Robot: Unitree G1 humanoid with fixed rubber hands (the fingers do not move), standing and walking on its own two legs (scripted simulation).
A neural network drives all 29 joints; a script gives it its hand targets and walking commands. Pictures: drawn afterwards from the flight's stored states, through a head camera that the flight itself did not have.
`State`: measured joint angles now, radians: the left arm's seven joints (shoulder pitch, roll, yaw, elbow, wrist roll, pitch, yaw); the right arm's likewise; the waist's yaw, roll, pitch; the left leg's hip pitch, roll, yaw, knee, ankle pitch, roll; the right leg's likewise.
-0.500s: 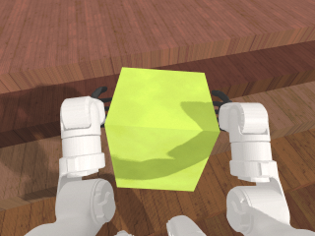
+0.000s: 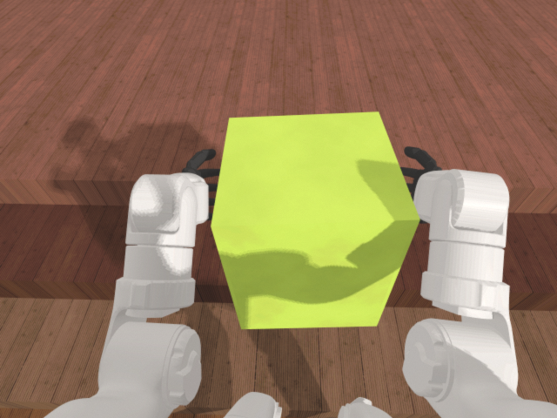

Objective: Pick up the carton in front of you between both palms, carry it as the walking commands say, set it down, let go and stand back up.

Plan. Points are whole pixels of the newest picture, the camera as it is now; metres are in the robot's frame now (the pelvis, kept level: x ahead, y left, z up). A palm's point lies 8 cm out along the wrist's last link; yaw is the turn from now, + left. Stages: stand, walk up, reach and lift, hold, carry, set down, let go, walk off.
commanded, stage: carry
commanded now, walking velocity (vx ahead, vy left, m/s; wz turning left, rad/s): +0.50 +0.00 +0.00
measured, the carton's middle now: (306, 226) +0.38 +0.04 +0.07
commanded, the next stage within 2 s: none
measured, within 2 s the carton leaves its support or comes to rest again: neither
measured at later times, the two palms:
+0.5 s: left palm out of the picture +0.67 +0.21 +0.26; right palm (419, 19) +0.63 -0.09 +0.26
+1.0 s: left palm out of the picture +0.93 +0.23 +0.38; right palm out of the picture +0.96 -0.07 +0.39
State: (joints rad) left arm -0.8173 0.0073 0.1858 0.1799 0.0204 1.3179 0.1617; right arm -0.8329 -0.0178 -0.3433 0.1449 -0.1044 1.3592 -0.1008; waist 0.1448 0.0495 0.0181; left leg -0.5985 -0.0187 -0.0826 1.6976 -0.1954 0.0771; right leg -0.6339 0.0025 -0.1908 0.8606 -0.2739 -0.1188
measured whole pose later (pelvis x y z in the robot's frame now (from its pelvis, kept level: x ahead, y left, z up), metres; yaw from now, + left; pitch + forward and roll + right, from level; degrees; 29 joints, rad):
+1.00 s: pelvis +0.58 +0.04 +0.22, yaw +0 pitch +3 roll -4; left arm -0.90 0.02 0.19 0.29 0.04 1.34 0.15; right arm -0.87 -0.05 -0.34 0.23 -0.09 1.36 -0.11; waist 0.13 0.02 -0.06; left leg -0.26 0.09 -0.05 1.07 -0.19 0.02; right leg -0.77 0.00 -0.21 1.03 -0.32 -0.15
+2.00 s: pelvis +1.16 +0.10 +0.43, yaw +1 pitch +5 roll +1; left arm -0.87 0.05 0.27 0.19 0.06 1.37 0.12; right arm -0.85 0.01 -0.26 0.17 -0.07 1.37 -0.13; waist -0.03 -0.03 -0.14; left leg -0.10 0.00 0.11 0.43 -0.41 0.02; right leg -0.68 -0.06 -0.10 0.68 -0.06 -0.05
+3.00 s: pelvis +1.78 +0.10 +0.45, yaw -1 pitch +3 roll +0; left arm -0.14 -0.13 0.11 -0.31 0.13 1.22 0.09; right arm -0.14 0.13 -0.09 -0.30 -0.11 1.21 -0.08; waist -0.01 -0.01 -0.17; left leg 0.04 0.00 0.17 0.21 -0.30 0.03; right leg -0.64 -0.12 -0.13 0.62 -0.02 0.03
